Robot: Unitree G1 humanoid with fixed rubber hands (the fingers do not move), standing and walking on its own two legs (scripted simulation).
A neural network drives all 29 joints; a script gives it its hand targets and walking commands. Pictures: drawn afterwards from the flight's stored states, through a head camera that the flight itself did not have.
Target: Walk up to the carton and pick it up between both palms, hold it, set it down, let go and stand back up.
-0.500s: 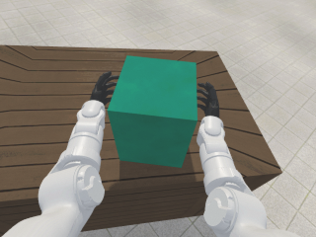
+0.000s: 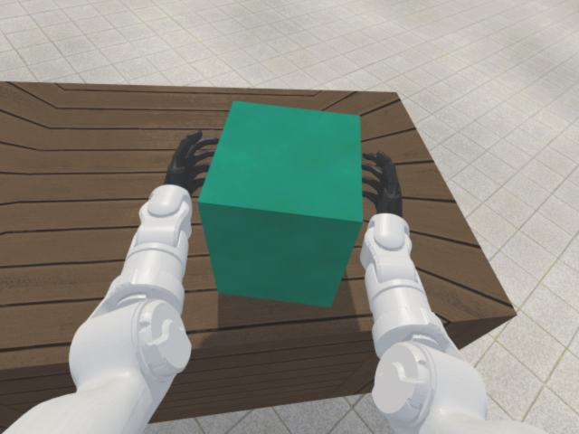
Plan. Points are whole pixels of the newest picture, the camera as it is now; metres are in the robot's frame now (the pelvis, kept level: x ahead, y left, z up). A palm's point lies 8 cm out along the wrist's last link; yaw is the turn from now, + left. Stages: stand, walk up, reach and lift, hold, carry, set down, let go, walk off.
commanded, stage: set down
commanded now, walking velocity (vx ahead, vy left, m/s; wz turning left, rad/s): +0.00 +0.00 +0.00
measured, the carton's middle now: (284, 209) +0.45 -0.05 +0.01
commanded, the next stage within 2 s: none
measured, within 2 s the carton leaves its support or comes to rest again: rests again in 1.64 s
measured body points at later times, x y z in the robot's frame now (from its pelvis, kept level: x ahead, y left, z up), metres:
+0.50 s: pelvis +0.00 +0.00 +0.00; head +0.05 +0.03 +0.44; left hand +0.46 +0.11 +0.07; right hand +0.40 -0.18 +0.09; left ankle -0.05 +0.12 -0.75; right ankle -0.05 -0.15 -0.75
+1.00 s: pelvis +0.00 +0.00 +0.00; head +0.05 +0.03 +0.44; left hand +0.46 +0.11 +0.07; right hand +0.40 -0.18 +0.09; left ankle -0.05 +0.12 -0.75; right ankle -0.05 -0.15 -0.75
